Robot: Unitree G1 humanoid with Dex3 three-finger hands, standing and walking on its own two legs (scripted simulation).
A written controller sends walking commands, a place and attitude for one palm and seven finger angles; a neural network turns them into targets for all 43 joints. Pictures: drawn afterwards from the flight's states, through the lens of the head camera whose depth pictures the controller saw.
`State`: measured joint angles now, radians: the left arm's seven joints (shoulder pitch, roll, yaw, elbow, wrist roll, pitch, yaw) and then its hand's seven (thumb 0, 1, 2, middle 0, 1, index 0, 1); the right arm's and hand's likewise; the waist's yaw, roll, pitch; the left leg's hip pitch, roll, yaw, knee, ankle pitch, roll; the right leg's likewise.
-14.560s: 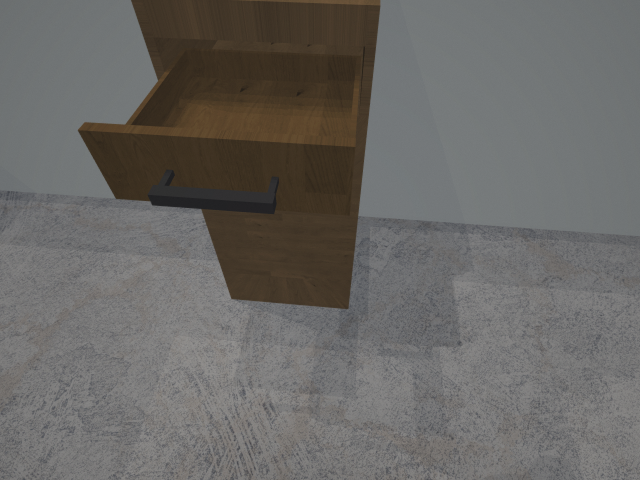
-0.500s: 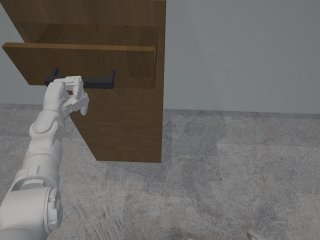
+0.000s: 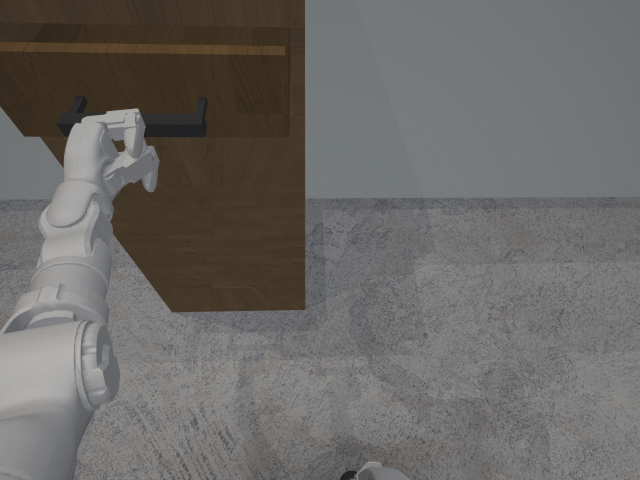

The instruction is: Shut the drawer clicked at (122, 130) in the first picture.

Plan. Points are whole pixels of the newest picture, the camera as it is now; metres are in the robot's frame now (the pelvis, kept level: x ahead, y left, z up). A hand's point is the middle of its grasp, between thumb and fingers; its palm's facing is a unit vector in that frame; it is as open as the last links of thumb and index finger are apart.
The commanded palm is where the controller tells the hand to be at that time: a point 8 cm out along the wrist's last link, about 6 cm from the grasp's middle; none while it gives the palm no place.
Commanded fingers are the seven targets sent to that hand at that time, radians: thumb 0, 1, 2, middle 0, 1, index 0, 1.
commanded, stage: push the drawer shut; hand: left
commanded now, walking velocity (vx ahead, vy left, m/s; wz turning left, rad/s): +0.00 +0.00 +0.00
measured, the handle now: (138, 114) +0.56 +0.22 +0.12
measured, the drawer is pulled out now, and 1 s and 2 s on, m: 0.05 0.00 0.00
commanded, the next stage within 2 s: pull the fist back off the drawer in 0.70 s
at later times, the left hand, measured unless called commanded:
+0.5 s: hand (156, 125) +0.53 +0.19 +0.12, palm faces +0.00 -1.00 -0.02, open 3.4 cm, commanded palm +0.53 +0.23 +0.12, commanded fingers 0.00 0.90 0.90 -1.40 -1.60 -1.40 -1.60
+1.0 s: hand (149, 125) +0.54 +0.20 +0.12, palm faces +0.00 -1.00 -0.03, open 2.9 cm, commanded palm +0.54 +0.23 +0.12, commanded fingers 0.00 0.90 0.90 -1.40 -1.60 -1.40 -1.60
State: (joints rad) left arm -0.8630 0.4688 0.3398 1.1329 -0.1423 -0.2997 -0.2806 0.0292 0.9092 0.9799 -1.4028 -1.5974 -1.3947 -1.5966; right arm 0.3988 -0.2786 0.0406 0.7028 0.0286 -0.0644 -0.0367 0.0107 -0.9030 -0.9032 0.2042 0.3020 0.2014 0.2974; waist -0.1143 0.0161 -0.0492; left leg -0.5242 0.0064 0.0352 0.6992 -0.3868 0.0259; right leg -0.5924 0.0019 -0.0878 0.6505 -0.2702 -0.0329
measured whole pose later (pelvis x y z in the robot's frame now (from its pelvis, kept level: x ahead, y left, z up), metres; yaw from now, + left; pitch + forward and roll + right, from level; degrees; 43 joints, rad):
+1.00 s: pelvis -0.01 +0.01 -0.01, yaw +1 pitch +19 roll -3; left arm -1.19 0.65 0.32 1.38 -0.08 -0.26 -0.27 -0.01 0.72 1.02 -1.40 -1.60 -1.39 -1.60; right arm 0.47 -0.30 0.07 0.71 -0.01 -0.06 -0.03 0.01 -0.90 -0.90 0.21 0.30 0.20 0.30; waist -0.21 0.02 -0.05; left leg -0.74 0.01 -0.01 0.79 -0.39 0.03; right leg -0.76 0.00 -0.13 0.68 -0.26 -0.03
